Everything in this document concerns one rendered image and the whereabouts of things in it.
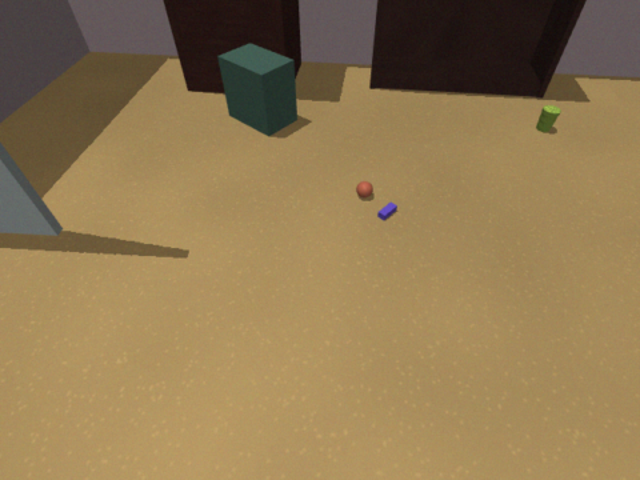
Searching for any bookshelf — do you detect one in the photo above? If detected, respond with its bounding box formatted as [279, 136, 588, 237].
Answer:
[370, 0, 586, 98]

